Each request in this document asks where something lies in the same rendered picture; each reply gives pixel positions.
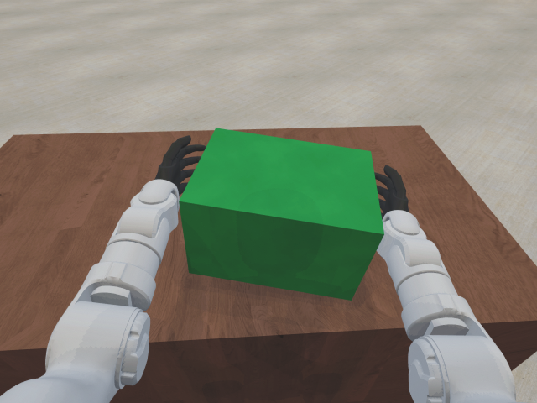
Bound carton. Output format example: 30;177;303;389
179;128;384;301

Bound right robot upper arm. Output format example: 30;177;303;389
408;335;526;403

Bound left robot upper arm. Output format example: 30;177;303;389
0;301;150;403

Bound right robot forearm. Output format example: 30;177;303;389
377;210;516;400

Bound left robot forearm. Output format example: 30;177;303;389
45;179;180;370

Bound right robot hand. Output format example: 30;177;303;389
374;165;409;220

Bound pedestal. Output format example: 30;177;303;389
0;125;537;403

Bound left robot hand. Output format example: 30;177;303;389
155;135;206;195

